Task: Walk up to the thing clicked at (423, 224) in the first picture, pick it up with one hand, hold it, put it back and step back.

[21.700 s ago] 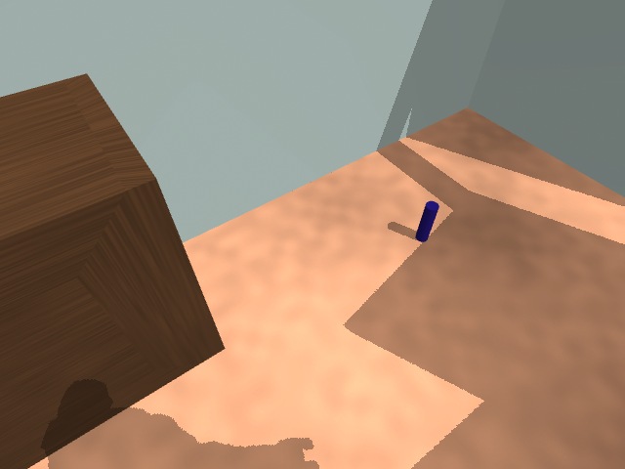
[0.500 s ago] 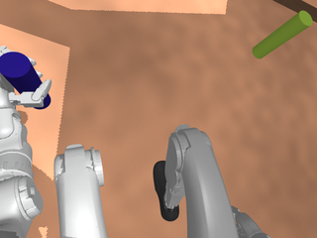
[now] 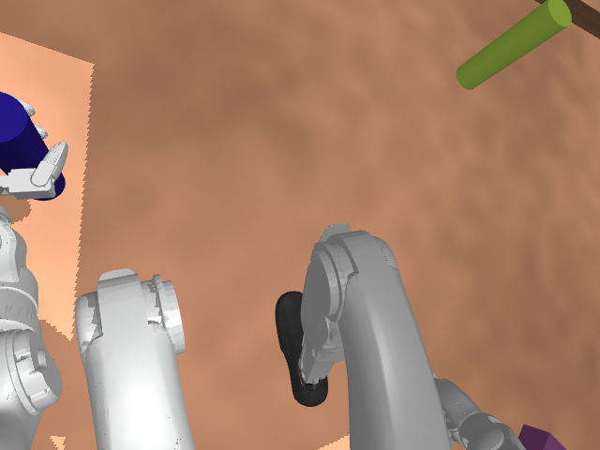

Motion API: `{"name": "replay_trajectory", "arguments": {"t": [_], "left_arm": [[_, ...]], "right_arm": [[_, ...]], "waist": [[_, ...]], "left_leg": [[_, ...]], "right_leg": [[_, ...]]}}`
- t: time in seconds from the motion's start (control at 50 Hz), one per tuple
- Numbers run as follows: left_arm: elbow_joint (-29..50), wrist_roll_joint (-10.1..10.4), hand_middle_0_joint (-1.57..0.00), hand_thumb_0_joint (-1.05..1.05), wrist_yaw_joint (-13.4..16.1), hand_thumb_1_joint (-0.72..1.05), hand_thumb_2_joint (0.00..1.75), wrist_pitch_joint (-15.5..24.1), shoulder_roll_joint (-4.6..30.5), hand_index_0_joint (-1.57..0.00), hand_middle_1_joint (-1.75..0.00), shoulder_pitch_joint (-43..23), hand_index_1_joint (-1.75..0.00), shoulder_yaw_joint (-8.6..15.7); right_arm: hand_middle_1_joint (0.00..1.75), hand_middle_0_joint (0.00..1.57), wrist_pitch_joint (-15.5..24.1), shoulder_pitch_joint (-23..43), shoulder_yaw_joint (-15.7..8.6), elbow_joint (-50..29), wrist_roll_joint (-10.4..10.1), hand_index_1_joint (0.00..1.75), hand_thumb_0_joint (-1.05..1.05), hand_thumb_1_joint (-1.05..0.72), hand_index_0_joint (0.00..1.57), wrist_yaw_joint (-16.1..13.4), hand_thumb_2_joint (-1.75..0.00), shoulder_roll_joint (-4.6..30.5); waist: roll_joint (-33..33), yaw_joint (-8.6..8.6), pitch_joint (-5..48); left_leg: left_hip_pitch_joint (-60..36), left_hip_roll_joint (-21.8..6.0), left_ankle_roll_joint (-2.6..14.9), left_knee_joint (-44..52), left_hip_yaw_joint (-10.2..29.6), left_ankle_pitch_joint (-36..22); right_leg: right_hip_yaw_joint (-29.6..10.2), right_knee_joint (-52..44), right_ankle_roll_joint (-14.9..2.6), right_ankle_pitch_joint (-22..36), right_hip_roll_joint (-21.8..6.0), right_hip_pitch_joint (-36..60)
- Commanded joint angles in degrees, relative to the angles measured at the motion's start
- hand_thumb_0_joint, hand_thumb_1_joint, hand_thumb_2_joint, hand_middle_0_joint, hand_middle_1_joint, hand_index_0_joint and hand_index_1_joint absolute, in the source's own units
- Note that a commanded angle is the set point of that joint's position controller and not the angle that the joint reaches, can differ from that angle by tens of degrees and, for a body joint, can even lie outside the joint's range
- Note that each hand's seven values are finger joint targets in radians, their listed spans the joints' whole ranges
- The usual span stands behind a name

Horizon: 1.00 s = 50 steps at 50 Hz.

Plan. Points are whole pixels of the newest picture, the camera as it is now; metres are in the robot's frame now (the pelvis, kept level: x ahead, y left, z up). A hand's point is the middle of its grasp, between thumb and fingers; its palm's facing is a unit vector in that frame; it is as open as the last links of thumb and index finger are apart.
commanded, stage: lower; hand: left
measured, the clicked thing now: (23, 156) +0.47 +0.24 -0.13
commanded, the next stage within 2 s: loosen in 1.28 s
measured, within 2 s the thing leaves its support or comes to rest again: rests again in 1.00 s
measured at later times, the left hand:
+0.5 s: hand (40, 162) +0.48 +0.23 -0.17, palm faces +0.24 -0.97 -0.02, open 7.7 cm
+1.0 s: hand (50, 167) +0.48 +0.23 -0.20, palm faces +0.24 -0.97 -0.01, open 7.7 cm
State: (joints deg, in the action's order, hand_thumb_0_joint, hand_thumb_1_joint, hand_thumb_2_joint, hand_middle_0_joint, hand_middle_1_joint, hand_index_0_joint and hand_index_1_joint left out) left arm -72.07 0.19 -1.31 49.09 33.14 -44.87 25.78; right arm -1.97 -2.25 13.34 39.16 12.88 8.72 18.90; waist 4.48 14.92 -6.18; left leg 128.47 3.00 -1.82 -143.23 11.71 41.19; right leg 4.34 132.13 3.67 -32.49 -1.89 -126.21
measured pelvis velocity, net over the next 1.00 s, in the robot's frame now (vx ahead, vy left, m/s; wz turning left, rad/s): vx -0.01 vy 0.02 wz -0.10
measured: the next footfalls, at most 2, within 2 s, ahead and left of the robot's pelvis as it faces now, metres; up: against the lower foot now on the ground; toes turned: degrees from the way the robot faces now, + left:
none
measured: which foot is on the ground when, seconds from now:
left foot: down 0.00-1.00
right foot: down 0.00-1.00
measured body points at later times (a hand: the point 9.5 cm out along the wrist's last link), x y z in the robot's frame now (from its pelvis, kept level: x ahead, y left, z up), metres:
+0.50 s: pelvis -0.01 +0.01 -0.01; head +0.26 +0.14 +0.32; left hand +0.46 +0.28 -0.16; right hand +0.08 -0.27 -0.08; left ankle +0.08 +0.12 -0.28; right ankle +0.14 -0.14 -0.28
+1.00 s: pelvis -0.01 +0.02 -0.02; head +0.26 +0.16 +0.30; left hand +0.46 +0.28 -0.19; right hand +0.08 -0.25 -0.06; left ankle +0.08 +0.12 -0.28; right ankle +0.14 -0.14 -0.28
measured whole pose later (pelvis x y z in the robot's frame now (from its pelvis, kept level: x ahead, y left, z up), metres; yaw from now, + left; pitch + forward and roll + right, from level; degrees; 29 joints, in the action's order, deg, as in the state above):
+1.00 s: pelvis -0.01 +0.02 -0.02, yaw -6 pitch +18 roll -18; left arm -86.4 -1.2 5.0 60.9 47.3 -46.9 26.0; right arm -2.3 6.0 27.1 34.0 19.9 9.7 21.0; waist 12.8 18.9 -17.3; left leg 127.0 2.6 -0.2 -149.9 18.4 42.3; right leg 9.9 132.1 4.6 -30.9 0.5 -121.2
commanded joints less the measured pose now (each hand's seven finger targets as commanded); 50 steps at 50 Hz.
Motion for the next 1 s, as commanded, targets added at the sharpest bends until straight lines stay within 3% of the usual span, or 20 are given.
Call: {"name": "replay_trajectory", "arguments": {"t": [0.0,0.1,0.14,0.16,0.18,0.22,0.4,0.46,0.52,0.66,0.72,0.8,0.98], "left_arm": [[7.2,0.8,-1.31,0.00,0.9,0.34,1.30,6.4,10.0,-1.31,-1.45,-17.2,-1.45,0.5],[7.3,1.0,-1.34,0.00,0.8,0.35,1.31,9.2,15.2,-1.35,-1.47,-18.1,-1.47,3.0],[6.8,0.7,-1.33,0.00,1.0,0.36,1.32,10.1,16.0,-1.33,-1.46,-18.4,-1.47,3.0],[6.6,0.6,-1.33,0.00,1.4,0.36,1.32,10.5,17.8,-1.33,-1.46,-17.7,-1.47,4.5],[7.1,0.4,-1.32,0.00,1.5,0.35,1.32,10.9,18.3,-1.31,-1.46,-19.2,-1.47,3.9],[6.6,0.7,-1.33,0.00,2.0,0.36,1.32,11.5,17.7,-1.33,-1.46,-19.0,-1.47,4.2],[3.2,-0.7,-1.28,0.00,3.1,0.37,1.30,12.6,17.2,-1.28,-1.41,-17.5,-1.43,1.4],[0.9,0.0,-1.30,0.00,3.5,0.37,1.29,13.0,17.9,-1.30,-1.42,-17.0,-1.43,2.0],[0.2,-0.5,-1.30,0.00,4.1,0.39,1.31,13.9,18.7,-1.31,-1.44,-18.8,-1.44,1.0],[-1.6,-0.4,-1.33,0.00,5.4,0.35,1.33,16.0,21.2,-1.33,-1.45,-18.7,-1.47,2.3],[-2.7,-1.3,-1.33,0.00,5.8,0.34,1.32,16.4,21.1,-1.33,-1.44,-19.7,-1.45,1.1],[-3.7,-1.8,-1.32,0.00,6.2,0.35,1.33,16.8,22.2,-1.31,-1.43,-18.9,-1.45,0.8],[-4.3,-1.2,-1.31,0.00,6.6,0.35,1.31,17.7,22.6,-1.30,-1.42,-18.7,-1.44,0.3]], "right_arm": [[0.30,0.20,-0.4,-7.6,-3.3,-1.2,0.5,0.30,0.00,-0.91,0.20,-0.6,-0.91,16.9],[0.30,0.20,-0.4,-6.2,-1.7,-2.2,1.5,0.30,0.00,-0.91,0.20,-0.5,-0.91,18.0],[0.30,0.20,-0.5,-5.8,-0.9,-2.3,2.0,0.30,0.00,-0.91,0.20,-0.5,-0.91,18.4],[0.30,0.20,-0.6,-5.4,-0.7,-2.3,2.2,0.30,0.00,-0.91,0.20,-0.5,-0.91,18.7],[0.30,0.20,-0.6,-4.9,-0.3,-2.1,2.5,0.30,0.00,-0.92,0.20,-0.5,-0.91,18.8],[0.30,0.20,-0.6,-4.5,0.5,-2.3,3.0,0.30,0.00,-0.92,0.20,-0.5,-0.91,18.9],[0.30,0.20,-1.2,-3.0,2.3,-2.2,4.5,0.30,0.00,-0.91,0.20,-0.3,-0.91,20.7],[0.30,0.20,-1.2,-2.1,3.0,-3.0,4.6,0.30,0.00,-0.91,0.20,-0.1,-0.91,21.1],[0.30,0.20,-1.3,-1.2,3.6,-3.2,4.8,0.30,0.00,-0.90,0.20,0.0,-0.90,21.6],[0.30,0.20,-1.1,0.3,5.3,-4.0,5.8,0.30,0.00,-0.90,0.20,0.0,-0.91,22.2],[0.30,0.20,-1.2,1.6,6.0,-4.3,6.3,0.30,0.00,-0.90,0.20,0.0,-0.91,22.3],[0.30,0.20,-1.3,2.0,6.7,-4.6,6.8,0.30,0.00,-0.90,0.20,0.0,-0.90,22.6],[0.30,0.20,-1.4,3.0,7.9,-4.9,7.3,0.30,0.00,-0.89,0.20,0.0,-0.90,23.2]], "waist": [[-18.1,4.53,36.2],[-19.5,4.35,38.5],[-21.8,5.04,38.1],[-21.7,4.44,38.2],[-22.5,5.14,37.8],[-23.1,5.81,36.8],[-25.0,8.17,32.5],[-23.5,8.41,31.4],[-23.3,9.38,29.2],[-24.4,9.65,28.4],[-25.6,10.68,26.8],[-25.4,10.76,26.4],[-25.3,11.55,26.1]], "left_leg": [[-19.8,-2.0,1.74,17.2,-4.2,-8.6],[-22.0,-2.3,1.52,16.2,-3.6,-9.9],[-23.6,-2.6,1.12,16.5,-3.1,-10.4],[-23.4,-2.7,1.10,16.1,-3.1,-10.3],[-23.6,-2.8,1.11,15.6,-3.1,-10.2],[-23.8,-2.9,0.93,15.7,-2.6,-9.8],[-26.0,-3.4,0.20,15.1,-0.6,-12.4],[-25.0,-3.3,0.26,15.3,0.2,-10.5],[-24.1,-3.5,0.39,15.3,0.9,-9.0],[-26.0,-4.0,0.21,14.7,1.9,-9.4],[-26.8,-4.2,-0.12,15.0,2.6,-9.7],[-26.0,-4.2,-0.01,14.7,2.7,-9.1],[-27.4,-4.6,-0.21,14.2,3.9,-11.8]], "right_leg": [[6.3,-8.9,-4.43,7.9,2.0,24.1],[7.0,-8.1,-4.25,8.7,2.5,26.1],[7.6,-7.5,-4.32,9.0,2.5,25.9],[7.5,-7.3,-4.32,8.9,2.6,26.3],[7.5,-7.2,-4.30,9.0,2.7,26.1],[8.1,-7.2,-4.19,9.1,2.6,26.2],[10.1,-6.2,-4.18,11.6,2.7,24.8],[11.1,-6.2,-3.93,10.2,2.9,24.5],[11.4,-6.2,-3.92,9.3,3.0,23.4],[11.5,-6.3,-3.75,9.9,3.3,24.4],[12.2,-5.8,-3.75,10.1,3.3,23.0],[12.4,-6.1,-3.65,9.9,3.6,24.0],[13.4,-5.7,-3.33,12.2,4.0,25.2]]}}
